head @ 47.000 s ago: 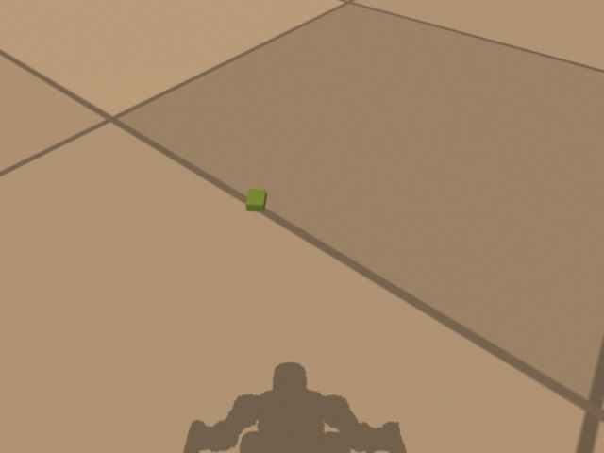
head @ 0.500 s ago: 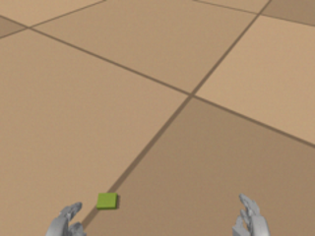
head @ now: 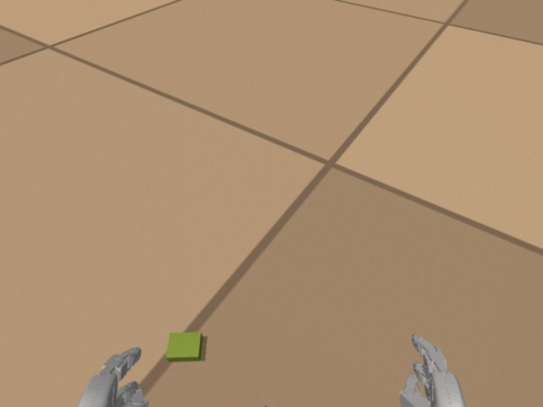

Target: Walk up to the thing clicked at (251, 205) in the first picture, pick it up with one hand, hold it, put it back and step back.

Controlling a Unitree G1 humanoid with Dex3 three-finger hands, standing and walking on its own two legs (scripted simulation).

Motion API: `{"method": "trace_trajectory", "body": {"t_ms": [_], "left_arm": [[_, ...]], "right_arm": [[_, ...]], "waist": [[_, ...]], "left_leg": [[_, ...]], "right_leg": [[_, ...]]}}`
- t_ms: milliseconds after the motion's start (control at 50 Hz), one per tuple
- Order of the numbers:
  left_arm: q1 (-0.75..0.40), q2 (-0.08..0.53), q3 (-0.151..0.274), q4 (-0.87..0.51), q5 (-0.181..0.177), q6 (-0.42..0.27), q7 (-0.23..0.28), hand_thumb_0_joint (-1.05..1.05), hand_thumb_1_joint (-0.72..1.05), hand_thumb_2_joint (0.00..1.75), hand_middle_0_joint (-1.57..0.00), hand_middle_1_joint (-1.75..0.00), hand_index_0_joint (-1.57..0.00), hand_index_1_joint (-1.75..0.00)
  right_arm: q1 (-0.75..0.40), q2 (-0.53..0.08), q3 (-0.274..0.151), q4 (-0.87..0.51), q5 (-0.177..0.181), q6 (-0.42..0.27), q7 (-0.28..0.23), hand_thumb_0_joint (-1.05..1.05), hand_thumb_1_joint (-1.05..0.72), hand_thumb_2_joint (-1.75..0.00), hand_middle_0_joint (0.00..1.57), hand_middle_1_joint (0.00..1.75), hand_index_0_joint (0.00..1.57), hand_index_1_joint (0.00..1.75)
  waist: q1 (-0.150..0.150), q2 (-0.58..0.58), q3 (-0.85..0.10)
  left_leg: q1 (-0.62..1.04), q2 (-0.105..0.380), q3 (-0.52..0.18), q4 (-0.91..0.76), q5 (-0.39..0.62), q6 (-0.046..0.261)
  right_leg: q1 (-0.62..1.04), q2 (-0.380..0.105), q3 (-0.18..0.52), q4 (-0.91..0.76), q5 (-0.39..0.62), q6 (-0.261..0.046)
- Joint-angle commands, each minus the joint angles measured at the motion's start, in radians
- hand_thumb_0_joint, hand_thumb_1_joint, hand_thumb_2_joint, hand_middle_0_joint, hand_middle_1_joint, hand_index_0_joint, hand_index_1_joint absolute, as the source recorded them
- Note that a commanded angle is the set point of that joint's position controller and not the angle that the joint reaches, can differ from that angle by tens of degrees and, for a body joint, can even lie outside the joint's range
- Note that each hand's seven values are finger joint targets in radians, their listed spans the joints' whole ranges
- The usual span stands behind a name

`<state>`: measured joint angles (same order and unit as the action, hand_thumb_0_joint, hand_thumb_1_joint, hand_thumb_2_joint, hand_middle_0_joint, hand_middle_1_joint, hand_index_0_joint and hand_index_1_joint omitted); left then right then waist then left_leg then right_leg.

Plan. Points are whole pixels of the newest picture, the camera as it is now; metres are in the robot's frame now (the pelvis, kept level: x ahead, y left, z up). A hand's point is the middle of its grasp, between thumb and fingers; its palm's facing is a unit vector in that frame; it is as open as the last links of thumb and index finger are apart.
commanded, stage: home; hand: left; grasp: from above
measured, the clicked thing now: (185, 346) +0.47 +0.28 -0.69
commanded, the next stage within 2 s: stand in 0.12 s
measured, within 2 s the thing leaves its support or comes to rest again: neither
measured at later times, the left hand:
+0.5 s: hand out of the picture +0.11 +0.24 -0.10, palm faces +0.02 -0.93 -0.35, open 7.4 cm
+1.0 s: hand out of the picture +0.03 +0.25 -0.10, palm faces +0.04 -0.94 -0.35, open 7.4 cm
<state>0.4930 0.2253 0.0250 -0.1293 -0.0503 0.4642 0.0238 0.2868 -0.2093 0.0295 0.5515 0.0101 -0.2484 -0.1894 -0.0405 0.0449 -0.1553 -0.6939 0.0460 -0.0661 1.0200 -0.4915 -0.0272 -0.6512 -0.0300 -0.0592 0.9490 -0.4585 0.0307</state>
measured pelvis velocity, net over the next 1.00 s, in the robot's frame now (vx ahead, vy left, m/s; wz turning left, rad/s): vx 0.00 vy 0.00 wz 0.03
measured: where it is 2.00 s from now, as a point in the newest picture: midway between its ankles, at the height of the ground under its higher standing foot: outside the picture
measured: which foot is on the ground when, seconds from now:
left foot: down 0.00-1.00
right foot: down 0.00-1.00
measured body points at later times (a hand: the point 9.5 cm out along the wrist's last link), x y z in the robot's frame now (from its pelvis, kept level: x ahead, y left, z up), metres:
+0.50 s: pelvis +0.00 +0.00 +0.03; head +0.02 +0.01 +0.48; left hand +0.11 +0.29 -0.08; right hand +0.11 -0.28 -0.09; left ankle +0.01 +0.13 -0.68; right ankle +0.01 -0.14 -0.68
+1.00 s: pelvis +0.00 +0.00 +0.06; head +0.00 +0.00 +0.51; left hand +0.03 +0.29 -0.08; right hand +0.08 -0.27 -0.08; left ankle +0.01 +0.13 -0.68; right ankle +0.01 -0.14 -0.68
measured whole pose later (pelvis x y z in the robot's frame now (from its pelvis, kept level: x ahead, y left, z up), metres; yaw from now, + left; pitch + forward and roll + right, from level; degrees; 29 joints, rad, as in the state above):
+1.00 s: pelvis +0.00 +0.00 +0.06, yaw +1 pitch -4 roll +0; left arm 0.18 0.30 0.03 1.10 0.03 0.01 0.03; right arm 0.15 -0.29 -0.03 1.07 -0.02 0.01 -0.01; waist 0.02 0.02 0.07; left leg -0.17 0.00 -0.04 0.46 -0.23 -0.01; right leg -0.14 -0.07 -0.06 0.44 -0.23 0.04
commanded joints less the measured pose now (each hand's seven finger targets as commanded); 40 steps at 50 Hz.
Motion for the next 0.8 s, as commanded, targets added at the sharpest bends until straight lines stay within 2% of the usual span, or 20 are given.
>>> {"method": "trace_trajectory", "body": {"t_ms": [0,40,80,100,120,180,200,220,240,260,300,320,340,380,440,520,600,660,700,780], "left_arm": [[-0.019,0.096,0.062,-0.186,0.002,-0.051,0.002,0.00,0.90,0.90,-0.20,-0.30,-0.20,-0.30],[-0.042,0.124,0.082,-0.233,0.005,-0.055,0.004,0.00,0.90,0.90,-0.20,-0.30,-0.20,-0.30],[-0.012,0.104,0.067,-0.207,0.005,-0.054,0.005,0.00,0.90,0.90,-0.20,-0.30,-0.20,-0.30],[0.017,0.071,0.040,-0.155,0.004,-0.046,0.001,0.00,0.90,0.90,-0.20,-0.30,-0.20,-0.30],[-0.010,0.090,0.061,-0.200,-0.001,-0.051,0.003,0.00,0.90,0.90,-0.20,-0.30,-0.20,-0.30],[-0.038,0.118,0.075,-0.235,0.006,-0.056,0.007,0.00,0.90,0.90,-0.20,-0.30,-0.20,-0.30],[-0.316,0.191,0.073,0.116,0.117,-0.269,0.044,0.00,0.90,0.90,-0.20,-0.30,-0.20,-0.30],[-0.203,0.202,0.088,0.316,0.121,-0.335,0.036,0.00,0.90,0.90,-0.20,-0.30,-0.20,-0.30],[-0.187,0.221,0.087,0.362,0.129,-0.368,0.031,0.00,0.90,0.90,-0.20,-0.30,-0.20,-0.30],[-0.209,0.226,0.074,0.395,0.128,-0.387,0.024,0.00,0.90,0.90,-0.20,-0.30,-0.20,-0.30],[-0.255,0.234,0.068,0.475,0.117,-0.417,0.015,0.00,0.90,0.90,-0.20,-0.30,-0.20,-0.30],[-0.260,0.229,0.072,0.513,0.113,-0.420,0.014,0.00,0.90,0.90,-0.20,-0.30,-0.20,-0.30],[-0.265,0.226,0.075,0.552,0.106,-0.421,0.014,0.00,0.90,0.90,-0.20,-0.30,-0.20,-0.30],[-0.296,0.219,0.070,0.629,0.103,-0.433,0.017,0.00,0.90,0.90,-0.20,-0.30,-0.20,-0.30],[-0.315,0.217,0.071,0.725,0.105,-0.453,0.017,0.00,0.90,0.90,-0.20,-0.30,-0.20,-0.30],[-0.299,0.211,0.066,0.840,0.095,-0.472,0.018,0.00,0.90,0.90,-0.20,-0.30,-0.20,-0.30],[-0.294,0.227,0.064,0.937,0.087,-0.478,0.021,0.00,0.90,0.90,-0.20,-0.30,-0.20,-0.30],[-0.296,0.234,0.059,0.997,0.083,-0.476,0.023,0.00,0.90,0.90,-0.20,-0.30,-0.20,-0.30],[-0.292,0.236,0.055,1.032,0.081,-0.474,0.024,0.00,0.90,0.90,-0.20,-0.30,-0.20,-0.30],[-0.305,0.249,0.051,1.096,0.084,-0.473,0.022,0.00,0.90,0.90,-0.20,-0.30,-0.20,-0.30]], "right_arm": [[-0.072,-0.126,-0.051,-0.160,-0.005,-0.062,-0.014,0.00,-0.90,-0.90,0.20,0.30,0.20,0.30],[-0.073,-0.127,-0.053,-0.161,-0.003,-0.060,-0.015,0.00,-0.90,-0.90,0.20,0.30,0.20,0.30],[-0.065,-0.121,-0.050,-0.160,-0.003,-0.058,-0.013,0.00,-0.90,-0.90,0.20,0.30,0.20,0.30],[-0.072,-0.121,-0.049,-0.165,-0.003,-0.060,-0.014,0.00,-0.90,-0.90,0.20,0.30,0.20,0.30],[-0.071,-0.122,-0.050,-0.170,-0.003,-0.060,-0.013,0.00,-0.90,-0.90,0.20,0.30,0.20,0.30],[-0.065,-0.125,-0.054,-0.165,-0.003,-0.054,-0.014,0.00,-0.90,-0.90,0.20,0.30,0.20,0.30],[-0.109,-0.259,-0.094,0.077,-0.124,0.059,0.046,0.00,-0.90,-0.90,0.20,0.30,0.20,0.30],[-0.124,-0.274,-0.110,0.099,-0.129,0.102,0.080,0.00,-0.90,-0.90,0.20,0.30,0.20,0.30],[-0.125,-0.268,-0.109,0.088,-0.133,0.123,0.100,0.00,-0.90,-0.90,0.20,0.30,0.20,0.30],[-0.119,-0.253,-0.105,0.083,-0.128,0.140,0.116,0.00,-0.90,-0.90,0.20,0.30,0.20,0.30],[-0.117,-0.221,-0.094,0.119,-0.077,0.151,0.150,0.00,-0.90,-0.90,0.20,0.30,0.20,0.30],[-0.126,-0.227,-0.099,0.134,-0.068,0.156,0.162,0.00,-0.90,-0.90,0.20,0.30,0.20,0.30],[-0.131,-0.235,-0.104,0.143,-0.059,0.160,0.167,0.00,-0.90,-0.90,0.20,0.30,0.20,0.30],[-0.140,-0.225,-0.110,0.179,-0.058,0.174,0.175,0.00,-0.90,-0.90,0.20,0.30,0.20,0.30],[-0.142,-0.239,-0.115,0.221,-0.067,0.189,0.178,0.00,-0.90,-0.90,0.20,0.30,0.20,0.30],[-0.142,-0.254,-0.119,0.270,-0.063,0.197,0.170,0.00,-0.90,-0.90,0.20,0.30,0.20,0.30],[-0.134,-0.263,-0.116,0.322,-0.054,0.207,0.161,0.00,-0.90,-0.90,0.20,0.30,0.20,0.30],[-0.130,-0.266,-0.111,0.359,-0.050,0.212,0.157,0.00,-0.90,-0.90,0.20,0.30,0.20,0.30],[-0.136,-0.275,-0.110,0.383,-0.046,0.215,0.155,0.00,-0.90,-0.90,0.20,0.30,0.20,0.30],[-0.150,-0.272,-0.104,0.415,-0.039,0.225,0.156,0.00,-0.90,-0.90,0.20,0.30,0.20,0.30]], "waist": [[0.003,0.020,-0.061],[0.012,0.022,-0.066],[0.009,0.007,-0.083],[-0.002,-0.005,-0.068],[0.005,0.008,-0.085],[0.001,0.021,-0.087],[0.070,-0.043,0.135],[0.084,-0.078,0.051],[0.073,-0.111,0.033],[0.053,-0.088,0.065],[0.057,-0.044,0.014],[0.071,-0.074,0.023],[0.071,-0.093,0.018],[0.068,-0.085,0.054],[0.064,-0.043,0.082],[0.070,-0.008,0.094],[0.064,-0.010,0.107],[0.059,-0.008,0.122],[0.064,0.006,0.131],[0.059,-0.015,0.178]], "left_leg": [[0.075,-0.038,0.024,-0.190,0.154,0.031],[0.075,-0.037,0.022,-0.194,0.145,0.030],[0.078,-0.040,0.025,-0.186,0.164,0.032],[0.074,-0.040,0.026,-0.181,0.172,0.032],[0.076,-0.040,0.025,-0.178,0.176,0.032],[0.083,-0.039,0.032,-0.178,0.177,0.030],[0.103,-0.002,-0.030,-0.267,0.414,0.075],[0.161,-0.007,0.005,-0.252,0.413,0.095],[0.192,-0.016,0.018,-0.237,0.372,0.099],[0.189,-0.022,0.009,-0.250,0.346,0.089],[0.263,-0.026,0.011,-0.294,0.298,0.091],[0.283,-0.029,0.019,-0.296,0.301,0.083],[0.294,-0.029,0.016,-0.296,0.300,0.079],[0.311,-0.029,0.007,-0.331,0.248,0.079],[0.327,-0.010,-0.021,-0.392,0.224,0.087],[0.361,0.020,-0.062,-0.453,0.327,0.092],[0.412,0.026,-0.063,-0.489,0.406,0.086],[0.441,0.033,-0.063,-0.530,0.417,0.078],[0.458,0.043,-0.072,-0.564,0.413,0.074],[0.456,0.041,-0.072,-0.630,0.304,0.064]], "right_leg": [[0.038,0.048,-0.018,-0.158,0.126,-0.025],[0.042,0.048,-0.021,-0.158,0.114,-0.027],[0.055,0.047,-0.019,-0.155,0.130,-0.027],[0.045,0.048,-0.019,-0.154,0.138,-0.026],[0.051,0.048,-0.020,-0.154,0.143,-0.026],[0.046,0.047,-0.017,-0.152,0.141,-0.027],[0.245,-0.026,0.026,-0.152,0.159,-0.053],[0.275,-0.041,0.092,-0.192,0.167,-0.085],[0.262,-0.061,0.133,-0.218,0.164,-0.104],[0.232,-0.044,0.125,-0.237,0.168,-0.109],[0.305,-0.066,0.121,-0.228,0.239,-0.088],[0.298,-0.073,0.131,-0.246,0.241,-0.087],[0.298,-0.077,0.129,-0.263,0.228,-0.083],[0.278,-0.081,0.131,-0.313,0.150,-0.071],[0.301,-0.068,0.104,-0.335,0.131,-0.058],[0.375,-0.057,0.072,-0.352,0.249,-0.047],[0.422,-0.068,0.072,-0.403,0.321,-0.051],[0.447,-0.073,0.071,-0.436,0.325,-0.052],[0.470,-0.074,0.068,-0.467,0.317,-0.048],[0.491,-0.078,0.068,-0.536,0.263,-0.041]]}}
